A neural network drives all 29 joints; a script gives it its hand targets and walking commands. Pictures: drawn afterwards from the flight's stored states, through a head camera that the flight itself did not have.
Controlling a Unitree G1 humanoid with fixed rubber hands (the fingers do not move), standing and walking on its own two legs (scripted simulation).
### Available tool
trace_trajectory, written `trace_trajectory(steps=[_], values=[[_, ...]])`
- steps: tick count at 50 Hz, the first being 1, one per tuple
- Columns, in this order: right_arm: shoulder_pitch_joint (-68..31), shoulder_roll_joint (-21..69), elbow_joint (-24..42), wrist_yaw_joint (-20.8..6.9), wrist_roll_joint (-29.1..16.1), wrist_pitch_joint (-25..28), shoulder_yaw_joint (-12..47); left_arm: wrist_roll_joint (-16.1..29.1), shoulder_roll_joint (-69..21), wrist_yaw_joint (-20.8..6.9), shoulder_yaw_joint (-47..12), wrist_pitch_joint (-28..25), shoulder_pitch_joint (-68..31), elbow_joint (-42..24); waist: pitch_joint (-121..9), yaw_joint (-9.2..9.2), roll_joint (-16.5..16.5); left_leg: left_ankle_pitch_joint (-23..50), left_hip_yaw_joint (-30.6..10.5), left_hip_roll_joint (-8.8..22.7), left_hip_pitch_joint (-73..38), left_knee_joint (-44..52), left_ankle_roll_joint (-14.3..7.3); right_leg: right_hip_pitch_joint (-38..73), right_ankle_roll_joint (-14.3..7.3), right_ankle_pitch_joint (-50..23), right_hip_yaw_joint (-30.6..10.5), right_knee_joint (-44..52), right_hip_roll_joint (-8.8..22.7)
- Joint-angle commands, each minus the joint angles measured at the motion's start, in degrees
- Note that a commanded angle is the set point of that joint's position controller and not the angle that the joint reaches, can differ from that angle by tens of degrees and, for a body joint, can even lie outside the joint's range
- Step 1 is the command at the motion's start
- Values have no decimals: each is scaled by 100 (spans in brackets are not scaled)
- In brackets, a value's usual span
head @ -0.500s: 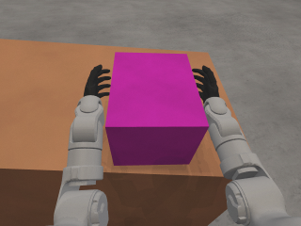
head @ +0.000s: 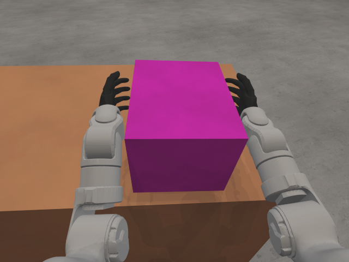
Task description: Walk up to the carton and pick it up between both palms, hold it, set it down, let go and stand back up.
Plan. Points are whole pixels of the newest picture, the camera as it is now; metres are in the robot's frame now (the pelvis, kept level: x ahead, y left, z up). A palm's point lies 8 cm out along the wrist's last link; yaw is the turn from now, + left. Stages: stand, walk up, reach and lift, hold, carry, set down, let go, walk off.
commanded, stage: reach and lift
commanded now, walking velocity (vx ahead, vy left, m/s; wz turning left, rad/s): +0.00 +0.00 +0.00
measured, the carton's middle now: (178, 123) +0.39 -0.01 +0.14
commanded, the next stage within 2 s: hold in 0.94 s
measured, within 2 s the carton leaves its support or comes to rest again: neither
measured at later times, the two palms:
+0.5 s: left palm (105, 94) +0.38 +0.14 +0.23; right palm (251, 88) +0.39 -0.16 +0.24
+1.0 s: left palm (99, 87) +0.38 +0.15 +0.25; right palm (249, 78) +0.39 -0.15 +0.26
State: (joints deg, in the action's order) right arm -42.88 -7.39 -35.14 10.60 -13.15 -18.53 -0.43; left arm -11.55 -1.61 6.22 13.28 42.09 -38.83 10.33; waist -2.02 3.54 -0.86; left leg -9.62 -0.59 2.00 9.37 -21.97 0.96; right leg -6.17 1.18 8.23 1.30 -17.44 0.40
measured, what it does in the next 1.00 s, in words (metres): stands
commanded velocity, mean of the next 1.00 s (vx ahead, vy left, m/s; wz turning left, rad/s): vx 0.00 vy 0.00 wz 0.00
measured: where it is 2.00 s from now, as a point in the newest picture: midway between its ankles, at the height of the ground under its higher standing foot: outside the picture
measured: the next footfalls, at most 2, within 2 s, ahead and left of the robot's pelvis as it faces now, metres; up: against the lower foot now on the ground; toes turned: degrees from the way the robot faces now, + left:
none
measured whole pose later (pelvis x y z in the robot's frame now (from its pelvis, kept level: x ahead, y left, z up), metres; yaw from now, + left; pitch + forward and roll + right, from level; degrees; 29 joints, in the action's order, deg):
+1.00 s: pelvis +0.00 +0.00 +0.00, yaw +1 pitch -2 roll -2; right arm -55.0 -11.2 -39.9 15.3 -22.2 -32.3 2.0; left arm -6.6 3.2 6.3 14.8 50.2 -48.2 17.6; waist -8.3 4.1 -0.5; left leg -11.8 -3.2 2.4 12.6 -26.1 1.6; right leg -7.7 0.8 9.2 1.6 -18.6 -0.9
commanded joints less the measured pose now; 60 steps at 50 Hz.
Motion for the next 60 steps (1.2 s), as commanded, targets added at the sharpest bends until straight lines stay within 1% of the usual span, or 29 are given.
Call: trace_trajectory(steps=[1, 4, 8, 12, 15, 19, 22, 29, 32, 37, 42, 45, 48, 50, 57, 60], values=[[-6181, 4008, 2526, -477, -545, 285, 2149, 984, -3431, -852, -3103, -523, -4940, -720, -3520, -26, 119, 1364, 14, -357, -1659, 114, -43, 266, 219, -1029, 303, 149, -450], [-6283, 4107, 2338, -431, -661, 124, 2111, 1018, -3355, -876, -2953, -493, -5172, -625, -3614, -39, 71, 1298, 34, -396, -1595, 119, -106, 334, 254, -1068, 241, 151, -428], [-6415, 4218, 2281, -336, -847, -81, 2119, 1099, -3273, -903, -2856, -443, -5418, -592, -3766, 3, 52, 1389, 16, -460, -1548, 67, -136, 462, 319, -1280, 183, 115, -417], [-6450, 4273, 1971, -271, -878, -289, 1920, 1111, -3098, -978, -2604, -416, -5678, -328, -3456, 56, 29, 1040, -2, -513, -1280, 114, -174, 394, 362, -987, 116, 144, -359], [-6517, 4315, 1828, -234, -934, -394, 1845, 1143, -3058, -1026, -2522, -401, -5816, -214, -3418, 73, 105, 957, -8, -533, -1177, 128, -170, 412, 380, -927, 91, 140, -340], [-6652, 4386, 1919, -163, -1128, -481, 1925, 1253, -3129, -1034, -2617, -393, -5957, -278, -3624, 91, 242, 1302, -49, -553, -1247, 3, -105, 504, 391, -1306, 85, 84, -391], [-6722, 4395, 2064, -101, -1268, -554, 2004, 1279, -3190, -1029, -2645, -356, -5941, -282, -3671, 86, 268, 1518, -93, -556, -1319, -78, -63, 504, 382, -1483, 88, 62, -439], [-6910, 4314, 2174, -45, -1494, -726, 2007, 1336, -3323, -984, -2765, -239, -6134, -403, -3609, 110, 368, 1552, -175, -508, -1368, -151, 40, 371, 300, -1273, 74, 59, -516], [-7034, 4306, 2264, -62, -1577, -776, 2014, 1450, -3405, -931, -2880, -204, -6263, -513, -3739, 115, 402, 1602, -204, -472, -1385, -194, 87, 342, 268, -1249, 64, 35, -543], [-7054, 4271, 2230, -111, -1679, -900, 1980, 1601, -3463, -842, -2961, -143, -6449, -643, -3830, 134, 490, 1645, -255, -423, -1388, -236, 172, 252, 217, -1190, 56, -4, -595], [-6988, 4067, 1922, -162, -1669, -1048, 1781, 1591, -3467, -826, -2871, -32, -6448, -416, -3634, 208, 590, 1451, -282, -370, -1237, -185, 257, 215, 168, -1052, 22, -3, -588], [-7027, 3995, 2000, -173, -1791, -1102, 1823, 1608, -3529, -815, -2919, 39, -6404, -494, -3782, 216, 658, 1683, -315, -352, -1299, -230, 304, 291, 154, -1207, 16, -30, -612], [-7058, 3997, 2190, -164, -1950, -1167, 1942, 1628, -3531, -796, -2934, 103, -6401, -678, -3951, 168, 672, 2022, -328, -349, -1380, -334, 330, 382, 165, -1423, 3, -62, -646], [-7075, 4005, 2226, -157, -2016, -1227, 1973, 1601, -3493, -796, -2875, 157, -6408, -706, -3929, 126, 652, 2028, -322, -352, -1326, -355, 317, 419, 172, -1440, -20, -66, -648], [-7292, 4158, 2302, -136, -2163, -1390, 2054, 1541, -3376, -832, -2723, 305, -6555, -759, -3798, -10, 470, 1773, -279, -401, -1080, -353, 205, 497, 198, -1395, -91, -76, -629], [-7393, 4217, 2170, -125, -2150, -1450, 2007, 1503, -3289, -851, -2599, 345, -6656, -590, -3657, -66, 395, 1509, -243, -418, -955, -317, 150, 433, 211, -1230, -126, -42, -603]])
